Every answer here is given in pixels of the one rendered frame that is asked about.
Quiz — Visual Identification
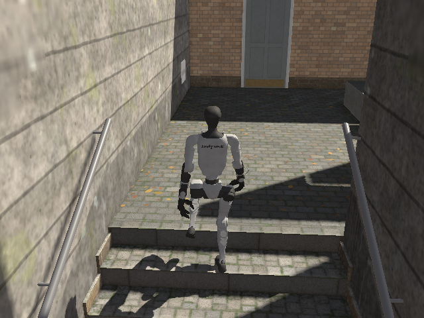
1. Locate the right robot hand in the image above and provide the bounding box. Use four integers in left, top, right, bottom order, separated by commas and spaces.
229, 179, 244, 192

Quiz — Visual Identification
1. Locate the robot left forearm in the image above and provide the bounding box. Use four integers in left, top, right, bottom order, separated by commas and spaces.
178, 163, 191, 199

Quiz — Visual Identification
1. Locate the robot left upper arm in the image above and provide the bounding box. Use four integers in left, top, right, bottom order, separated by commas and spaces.
184, 134, 199, 173

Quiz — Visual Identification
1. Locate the robot right forearm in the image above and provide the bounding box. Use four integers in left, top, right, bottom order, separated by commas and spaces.
235, 160, 245, 182

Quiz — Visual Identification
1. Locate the right robot foot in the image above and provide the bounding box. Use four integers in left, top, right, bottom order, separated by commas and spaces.
215, 255, 227, 273

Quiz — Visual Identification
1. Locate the robot right upper arm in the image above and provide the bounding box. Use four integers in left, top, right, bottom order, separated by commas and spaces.
226, 134, 242, 169

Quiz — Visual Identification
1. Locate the left robot hand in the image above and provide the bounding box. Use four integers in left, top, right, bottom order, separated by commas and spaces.
178, 198, 194, 219

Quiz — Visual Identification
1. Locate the left robot thigh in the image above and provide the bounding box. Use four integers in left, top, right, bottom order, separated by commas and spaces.
189, 180, 203, 199

